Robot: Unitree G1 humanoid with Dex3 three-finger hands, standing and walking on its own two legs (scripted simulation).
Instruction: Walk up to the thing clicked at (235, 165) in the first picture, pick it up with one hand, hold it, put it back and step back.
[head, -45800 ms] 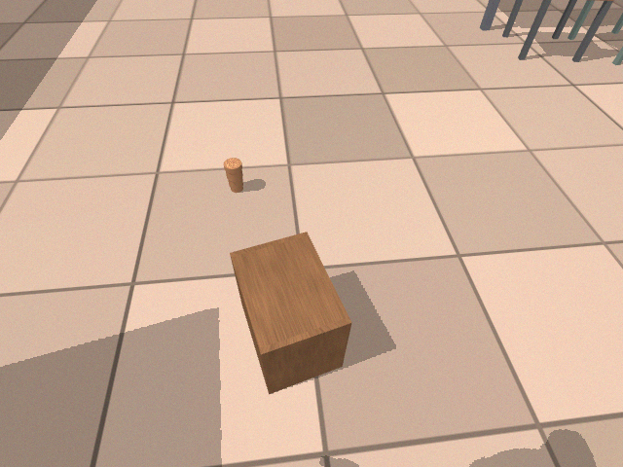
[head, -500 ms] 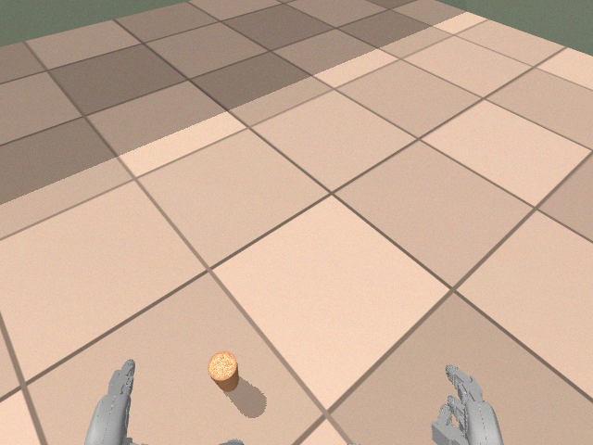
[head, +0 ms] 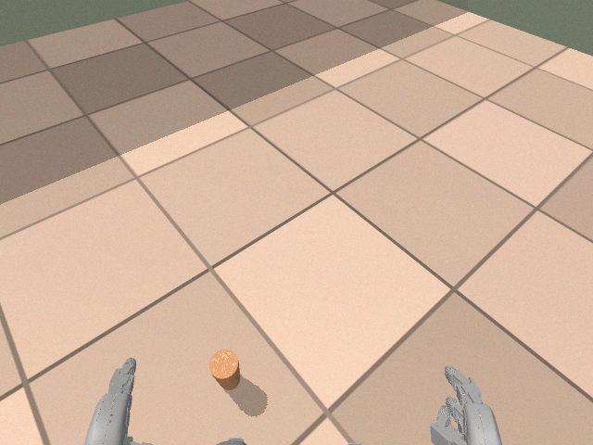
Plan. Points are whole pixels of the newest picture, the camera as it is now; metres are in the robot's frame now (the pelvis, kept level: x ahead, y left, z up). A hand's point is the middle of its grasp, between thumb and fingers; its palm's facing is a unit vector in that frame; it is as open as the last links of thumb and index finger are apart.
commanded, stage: home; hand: left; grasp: from the side
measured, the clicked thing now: (227, 372) +0.42 +0.20 -0.64
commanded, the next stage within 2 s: stand in 0.28 s
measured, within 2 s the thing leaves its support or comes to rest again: neither
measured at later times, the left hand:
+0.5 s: hand (160, 424) +0.17 +0.18 -0.06, palm faces +0.10 -0.95 -0.29, open 16.7 cm
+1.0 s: hand out of the picture +0.13 +0.23 -0.11, palm faces -0.03 -0.94 -0.35, open 7.6 cm
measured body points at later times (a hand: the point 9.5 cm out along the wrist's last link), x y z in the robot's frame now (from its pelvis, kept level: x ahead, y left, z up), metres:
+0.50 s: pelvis +0.01 +0.00 +0.00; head +0.03 +0.00 +0.45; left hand +0.16 +0.23 -0.04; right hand +0.17 -0.24 -0.07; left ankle +0.02 +0.13 -0.69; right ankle +0.01 -0.13 -0.69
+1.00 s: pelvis +0.00 +0.00 +0.02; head +0.03 +0.01 +0.47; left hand +0.13 +0.28 -0.08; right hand +0.12 -0.28 -0.09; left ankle +0.02 +0.13 -0.69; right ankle +0.01 -0.13 -0.69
